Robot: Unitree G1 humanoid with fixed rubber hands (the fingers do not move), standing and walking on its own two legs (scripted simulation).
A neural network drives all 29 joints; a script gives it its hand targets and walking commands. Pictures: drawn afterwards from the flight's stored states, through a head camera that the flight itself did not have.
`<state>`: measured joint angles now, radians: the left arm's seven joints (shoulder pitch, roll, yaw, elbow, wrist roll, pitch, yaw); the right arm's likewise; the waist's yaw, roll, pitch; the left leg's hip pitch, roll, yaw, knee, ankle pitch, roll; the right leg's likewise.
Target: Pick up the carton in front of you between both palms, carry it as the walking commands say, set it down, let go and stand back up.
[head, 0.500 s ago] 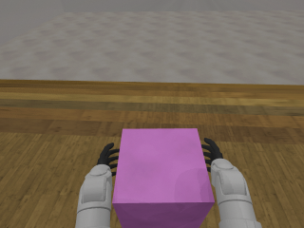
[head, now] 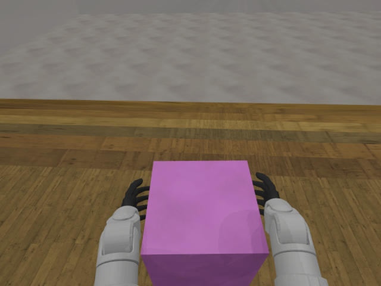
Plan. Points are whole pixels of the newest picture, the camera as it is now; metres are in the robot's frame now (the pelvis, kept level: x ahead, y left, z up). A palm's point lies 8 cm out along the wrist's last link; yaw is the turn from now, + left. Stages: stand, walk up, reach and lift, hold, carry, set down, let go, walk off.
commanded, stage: hold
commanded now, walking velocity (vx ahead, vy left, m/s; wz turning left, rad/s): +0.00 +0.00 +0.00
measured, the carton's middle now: (200, 229) +0.28 +0.00 -0.02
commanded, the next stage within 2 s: carry in 0.04 s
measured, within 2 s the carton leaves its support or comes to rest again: neither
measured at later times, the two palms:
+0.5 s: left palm (134, 165) +0.39 +0.15 +0.09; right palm (259, 156) +0.40 -0.15 +0.09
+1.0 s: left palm (162, 106) +0.69 +0.11 +0.06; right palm (248, 103) +0.70 -0.19 +0.05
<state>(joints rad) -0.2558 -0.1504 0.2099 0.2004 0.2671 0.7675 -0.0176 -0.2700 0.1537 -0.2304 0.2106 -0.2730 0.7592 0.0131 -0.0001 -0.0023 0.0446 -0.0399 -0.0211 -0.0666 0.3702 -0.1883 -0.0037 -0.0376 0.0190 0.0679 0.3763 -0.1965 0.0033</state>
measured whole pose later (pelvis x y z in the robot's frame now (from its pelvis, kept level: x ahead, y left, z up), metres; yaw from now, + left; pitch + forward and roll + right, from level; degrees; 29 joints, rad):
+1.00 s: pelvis +0.42 -0.04 -0.02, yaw +1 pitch +4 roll -1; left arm -0.19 -0.14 0.10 -0.30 0.10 1.20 0.09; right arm -0.19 0.14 -0.15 -0.32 -0.10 1.20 -0.09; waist 0.00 0.04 -0.08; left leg -0.17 0.11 0.08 0.90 -0.47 -0.03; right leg -0.48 -0.04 -0.26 0.58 -0.16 -0.09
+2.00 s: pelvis +1.05 -0.04 -0.02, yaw +0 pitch +5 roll +0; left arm -0.64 -0.04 0.21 0.03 0.06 1.19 0.13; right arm -0.65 0.04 -0.25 0.01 -0.07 1.20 -0.12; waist 0.08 0.00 0.04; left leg -0.54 -0.03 0.00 1.25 -0.46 0.06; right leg -0.44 0.04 -0.11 0.66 -0.32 -0.10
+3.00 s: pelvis +1.75 -0.02 -0.25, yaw +0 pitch +6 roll +0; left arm -0.57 -0.02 0.16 0.04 -0.01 1.09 0.16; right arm -0.55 0.05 -0.24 -0.03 -0.06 1.12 -0.14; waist 0.13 0.00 0.04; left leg -0.75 0.04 -0.03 0.91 -0.06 0.03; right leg -0.34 0.10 -0.07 0.78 -0.54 -0.13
